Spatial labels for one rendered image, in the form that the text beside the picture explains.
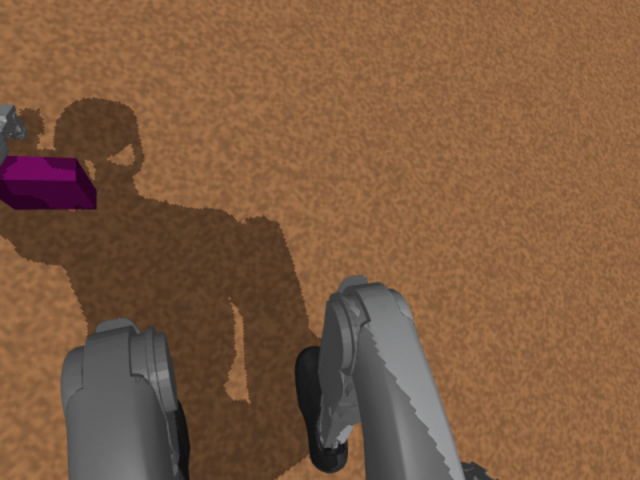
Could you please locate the carton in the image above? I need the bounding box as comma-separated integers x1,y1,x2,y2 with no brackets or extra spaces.
0,156,97,210

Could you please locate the right robot foot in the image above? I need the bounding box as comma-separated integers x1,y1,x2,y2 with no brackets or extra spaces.
295,346,348,473

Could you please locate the left robot foot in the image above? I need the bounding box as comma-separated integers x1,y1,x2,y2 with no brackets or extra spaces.
174,400,190,480

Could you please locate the right robot hand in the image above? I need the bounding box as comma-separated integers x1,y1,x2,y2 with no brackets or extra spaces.
461,462,499,480

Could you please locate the left robot hand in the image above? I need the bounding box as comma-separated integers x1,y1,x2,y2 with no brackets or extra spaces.
0,104,27,166

